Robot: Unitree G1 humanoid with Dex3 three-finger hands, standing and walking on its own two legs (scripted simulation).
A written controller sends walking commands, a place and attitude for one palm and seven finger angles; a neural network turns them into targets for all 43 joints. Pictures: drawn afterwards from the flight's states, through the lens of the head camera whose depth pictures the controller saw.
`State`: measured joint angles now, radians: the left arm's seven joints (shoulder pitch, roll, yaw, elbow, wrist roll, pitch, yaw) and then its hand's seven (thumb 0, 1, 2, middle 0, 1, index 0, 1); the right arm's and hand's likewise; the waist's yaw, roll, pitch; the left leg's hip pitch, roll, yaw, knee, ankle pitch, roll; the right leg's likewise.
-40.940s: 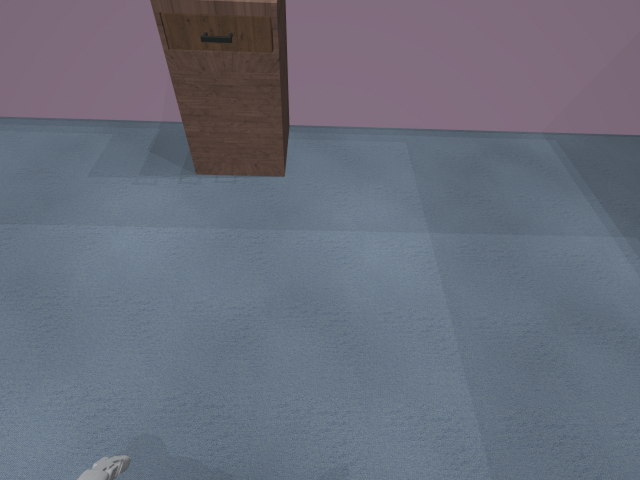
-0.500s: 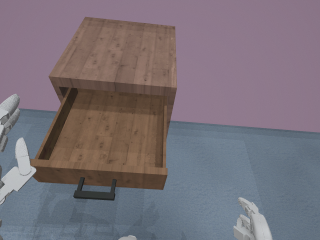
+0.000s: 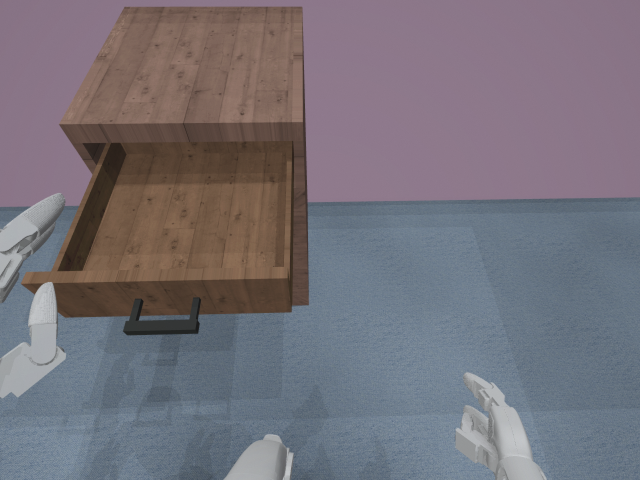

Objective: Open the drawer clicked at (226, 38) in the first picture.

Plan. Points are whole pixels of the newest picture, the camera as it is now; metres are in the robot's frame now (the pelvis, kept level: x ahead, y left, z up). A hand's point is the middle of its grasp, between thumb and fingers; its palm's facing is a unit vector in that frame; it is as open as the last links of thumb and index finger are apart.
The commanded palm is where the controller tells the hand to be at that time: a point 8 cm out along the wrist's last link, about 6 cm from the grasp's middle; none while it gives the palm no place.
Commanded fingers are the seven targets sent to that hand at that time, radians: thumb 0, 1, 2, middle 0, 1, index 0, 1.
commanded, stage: step back with the hand held close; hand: left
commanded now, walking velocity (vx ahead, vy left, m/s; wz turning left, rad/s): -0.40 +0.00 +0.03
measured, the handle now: (164, 316) +0.34 +0.27 -0.10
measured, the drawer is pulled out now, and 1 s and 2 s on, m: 0.30 0.30 0.30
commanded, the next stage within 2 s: stop stepping back and stand still in 0.14 s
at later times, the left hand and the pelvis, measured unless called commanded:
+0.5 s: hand out of the picture +0.06 +0.17 +0.19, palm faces +0.36 -0.75 -0.55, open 7.4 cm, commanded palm -0.01 +0.22 +0.18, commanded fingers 0.00 0.90 0.90 -0.20 -0.30 -0.20 -0.30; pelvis -0.12 -0.07 +0.00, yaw +4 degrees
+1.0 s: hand out of the picture +0.02 +0.19 +0.18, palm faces +0.49 -0.74 -0.45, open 7.4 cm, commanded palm -0.04 +0.22 +0.18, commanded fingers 0.00 0.90 0.90 -0.20 -0.30 -0.20 -0.30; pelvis -0.14 -0.07 +0.00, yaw +6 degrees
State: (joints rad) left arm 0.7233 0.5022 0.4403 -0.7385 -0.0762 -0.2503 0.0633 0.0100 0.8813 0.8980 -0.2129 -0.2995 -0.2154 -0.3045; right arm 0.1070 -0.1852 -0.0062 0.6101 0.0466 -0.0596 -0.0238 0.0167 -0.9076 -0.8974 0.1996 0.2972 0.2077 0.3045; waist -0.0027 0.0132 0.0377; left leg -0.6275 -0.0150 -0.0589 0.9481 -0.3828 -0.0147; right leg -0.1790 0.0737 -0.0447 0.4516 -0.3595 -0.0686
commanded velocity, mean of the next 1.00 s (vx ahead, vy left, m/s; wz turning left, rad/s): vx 0.05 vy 0.06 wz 0.00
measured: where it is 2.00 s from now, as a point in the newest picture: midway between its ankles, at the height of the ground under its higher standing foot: outside the picture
